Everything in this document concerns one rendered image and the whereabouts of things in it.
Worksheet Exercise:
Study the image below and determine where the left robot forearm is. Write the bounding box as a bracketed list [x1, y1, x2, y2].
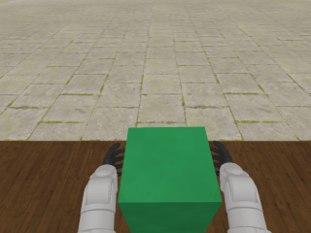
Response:
[77, 164, 118, 233]

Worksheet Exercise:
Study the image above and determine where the right robot hand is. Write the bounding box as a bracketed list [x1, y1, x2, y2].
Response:
[210, 140, 233, 176]

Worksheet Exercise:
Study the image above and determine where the right robot forearm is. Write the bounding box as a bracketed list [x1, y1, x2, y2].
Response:
[220, 162, 272, 233]

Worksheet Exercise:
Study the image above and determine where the left robot hand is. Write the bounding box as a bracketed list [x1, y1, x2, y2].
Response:
[102, 142, 125, 177]

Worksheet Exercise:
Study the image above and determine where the carton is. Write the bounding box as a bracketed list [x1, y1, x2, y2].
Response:
[118, 126, 223, 233]

